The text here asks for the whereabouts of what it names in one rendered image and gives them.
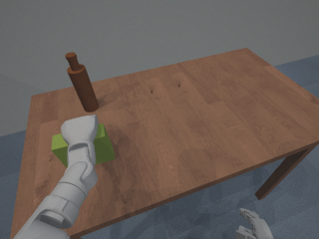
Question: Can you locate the table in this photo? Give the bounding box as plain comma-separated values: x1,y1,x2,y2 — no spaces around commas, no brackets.
10,48,319,239

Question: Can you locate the robot left forearm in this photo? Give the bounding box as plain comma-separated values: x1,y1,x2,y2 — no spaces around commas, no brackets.
13,139,98,239

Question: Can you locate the right robot hand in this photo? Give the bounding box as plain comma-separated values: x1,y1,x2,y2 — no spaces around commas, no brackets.
235,208,274,239

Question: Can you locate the left robot hand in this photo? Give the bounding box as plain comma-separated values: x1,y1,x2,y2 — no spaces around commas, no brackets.
61,115,99,145

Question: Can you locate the left robot upper arm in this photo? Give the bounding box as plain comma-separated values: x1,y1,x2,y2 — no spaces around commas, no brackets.
20,219,71,239

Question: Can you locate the sponge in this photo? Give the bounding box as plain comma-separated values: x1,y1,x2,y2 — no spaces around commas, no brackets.
51,123,115,168

